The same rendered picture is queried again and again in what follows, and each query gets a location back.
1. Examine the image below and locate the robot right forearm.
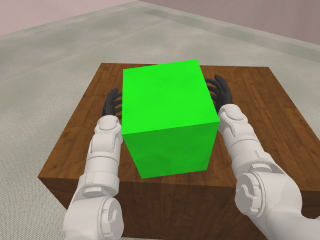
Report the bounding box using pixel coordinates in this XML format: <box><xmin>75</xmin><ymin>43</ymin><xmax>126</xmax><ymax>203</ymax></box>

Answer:
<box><xmin>218</xmin><ymin>104</ymin><xmax>302</xmax><ymax>208</ymax></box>

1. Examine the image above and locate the left robot hand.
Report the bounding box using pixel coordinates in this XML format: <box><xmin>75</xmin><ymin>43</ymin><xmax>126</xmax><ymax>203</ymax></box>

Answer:
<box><xmin>101</xmin><ymin>87</ymin><xmax>123</xmax><ymax>120</ymax></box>

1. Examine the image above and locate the robot left forearm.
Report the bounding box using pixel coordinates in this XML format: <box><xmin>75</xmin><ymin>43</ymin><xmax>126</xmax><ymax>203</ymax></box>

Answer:
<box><xmin>63</xmin><ymin>115</ymin><xmax>123</xmax><ymax>238</ymax></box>

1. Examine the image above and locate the pedestal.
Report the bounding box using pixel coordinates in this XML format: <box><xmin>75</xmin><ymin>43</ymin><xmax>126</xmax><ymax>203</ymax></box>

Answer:
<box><xmin>37</xmin><ymin>63</ymin><xmax>320</xmax><ymax>240</ymax></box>

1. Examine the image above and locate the right robot hand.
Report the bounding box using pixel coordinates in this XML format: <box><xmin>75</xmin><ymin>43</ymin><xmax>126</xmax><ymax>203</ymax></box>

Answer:
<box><xmin>204</xmin><ymin>74</ymin><xmax>233</xmax><ymax>115</ymax></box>

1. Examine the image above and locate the carton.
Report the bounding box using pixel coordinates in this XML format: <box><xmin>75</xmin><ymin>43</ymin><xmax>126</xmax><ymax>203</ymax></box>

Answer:
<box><xmin>121</xmin><ymin>59</ymin><xmax>220</xmax><ymax>179</ymax></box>

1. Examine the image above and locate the right robot upper arm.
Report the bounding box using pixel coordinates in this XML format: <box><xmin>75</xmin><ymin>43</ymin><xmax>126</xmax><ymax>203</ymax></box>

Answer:
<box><xmin>234</xmin><ymin>171</ymin><xmax>320</xmax><ymax>240</ymax></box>

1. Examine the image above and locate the left robot upper arm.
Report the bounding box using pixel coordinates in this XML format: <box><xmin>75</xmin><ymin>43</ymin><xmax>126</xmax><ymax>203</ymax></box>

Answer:
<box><xmin>63</xmin><ymin>196</ymin><xmax>124</xmax><ymax>240</ymax></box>

